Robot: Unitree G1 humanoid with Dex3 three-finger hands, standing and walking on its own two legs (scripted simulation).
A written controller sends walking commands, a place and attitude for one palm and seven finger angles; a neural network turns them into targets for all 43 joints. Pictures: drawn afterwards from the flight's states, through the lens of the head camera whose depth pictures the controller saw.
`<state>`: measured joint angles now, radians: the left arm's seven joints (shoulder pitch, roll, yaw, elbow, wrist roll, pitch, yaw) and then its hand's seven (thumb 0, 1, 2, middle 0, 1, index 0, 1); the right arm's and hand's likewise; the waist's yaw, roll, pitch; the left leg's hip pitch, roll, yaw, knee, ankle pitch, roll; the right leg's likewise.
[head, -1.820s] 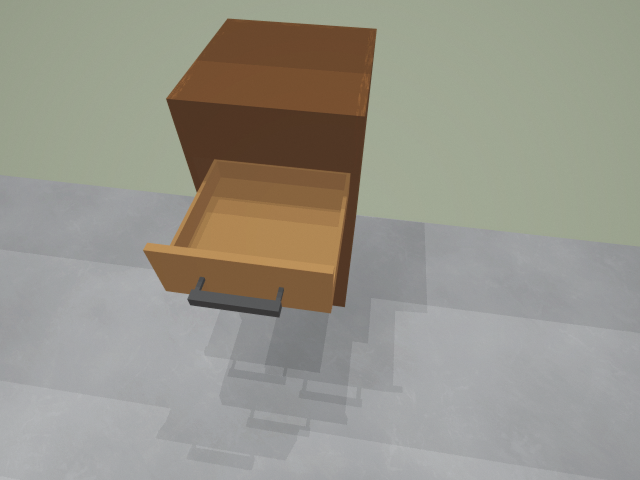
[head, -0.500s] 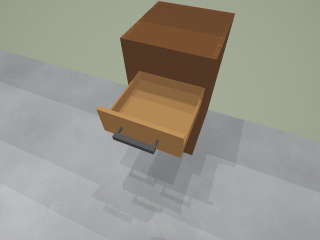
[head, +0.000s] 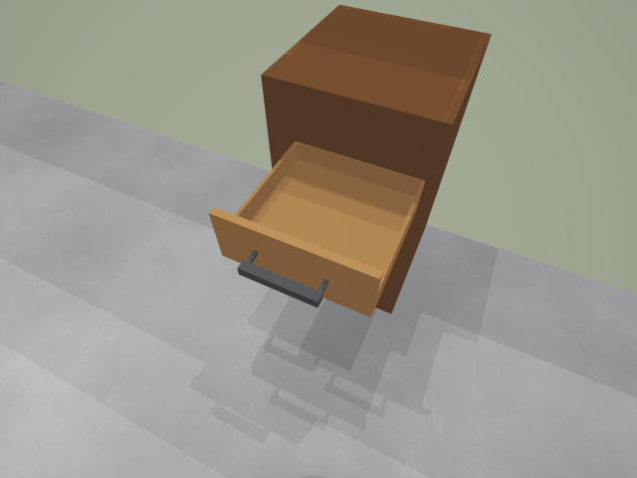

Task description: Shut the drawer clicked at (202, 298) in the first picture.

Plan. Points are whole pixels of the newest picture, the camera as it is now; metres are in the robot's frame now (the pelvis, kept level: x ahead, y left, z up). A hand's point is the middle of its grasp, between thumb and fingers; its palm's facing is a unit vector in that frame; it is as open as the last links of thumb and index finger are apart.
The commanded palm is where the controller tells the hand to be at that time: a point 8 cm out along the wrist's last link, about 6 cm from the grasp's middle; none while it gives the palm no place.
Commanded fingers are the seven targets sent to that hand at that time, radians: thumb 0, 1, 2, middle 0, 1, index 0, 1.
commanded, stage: look at it before walking up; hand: left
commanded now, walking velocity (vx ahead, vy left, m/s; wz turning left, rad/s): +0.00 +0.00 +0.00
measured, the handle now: (284, 275) +0.52 +0.11 -0.22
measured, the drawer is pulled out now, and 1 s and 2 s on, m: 0.30 0.30 0.30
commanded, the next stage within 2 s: turn to face it in 0.12 s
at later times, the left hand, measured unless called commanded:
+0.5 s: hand out of the picture +0.00 +0.17 -0.18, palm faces -0.04 -0.98 -0.19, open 7.4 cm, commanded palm none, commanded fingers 0.00 0.90 0.90 -0.20 -0.30 -0.20 -0.30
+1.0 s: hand out of the picture +0.11 +0.17 -0.17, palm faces -0.21 -0.94 -0.27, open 7.4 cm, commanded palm none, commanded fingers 0.00 0.90 0.90 -0.20 -0.30 -0.20 -0.30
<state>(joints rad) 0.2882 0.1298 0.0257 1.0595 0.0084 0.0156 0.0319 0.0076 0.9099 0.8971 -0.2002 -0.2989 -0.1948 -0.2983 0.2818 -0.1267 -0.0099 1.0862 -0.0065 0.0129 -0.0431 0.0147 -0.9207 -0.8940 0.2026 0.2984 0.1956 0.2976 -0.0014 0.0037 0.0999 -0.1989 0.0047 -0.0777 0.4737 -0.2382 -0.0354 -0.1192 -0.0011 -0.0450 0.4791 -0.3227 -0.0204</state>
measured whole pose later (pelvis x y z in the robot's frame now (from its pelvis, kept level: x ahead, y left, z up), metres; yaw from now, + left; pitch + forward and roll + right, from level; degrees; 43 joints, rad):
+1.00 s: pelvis -0.01 +0.00 -0.01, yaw -15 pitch -1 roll +0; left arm 0.19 0.18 0.06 0.92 0.03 0.04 0.01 0.01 0.91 0.90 -0.20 -0.30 -0.20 -0.30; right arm 0.18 -0.19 -0.05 0.98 -0.01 0.06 -0.03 0.01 -0.91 -0.89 0.20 0.30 0.20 0.30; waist 0.00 0.05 0.14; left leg -0.32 0.08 0.06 0.85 -0.50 -0.03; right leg -0.24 0.06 0.01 0.61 -0.34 -0.06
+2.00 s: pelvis +0.13 -0.02 +0.00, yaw -19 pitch -1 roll +2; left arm 0.22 0.15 0.03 1.06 0.01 0.00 0.03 0.01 0.93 0.90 -0.20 -0.30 -0.19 -0.30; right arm 0.27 -0.12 -0.01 1.09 -0.01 0.02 -0.04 0.03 -0.93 -0.89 0.21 0.30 0.20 0.30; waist -0.02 0.01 0.10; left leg -0.19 0.01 0.04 0.46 -0.26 -0.03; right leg -0.20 -0.01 -0.04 0.53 -0.32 -0.04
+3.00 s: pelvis +0.13 +0.01 +0.00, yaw -20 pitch -1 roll +0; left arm 0.29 0.16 -0.01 1.05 0.02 -0.01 0.05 0.02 0.92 0.90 -0.20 -0.30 -0.20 -0.30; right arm 0.30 -0.16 -0.01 1.05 -0.01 -0.01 -0.02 0.01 -0.91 -0.89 0.20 0.30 0.19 0.30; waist -0.01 0.01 0.00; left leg -0.23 0.01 0.05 0.54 -0.30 0.02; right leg -0.21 -0.01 -0.03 0.52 -0.30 0.00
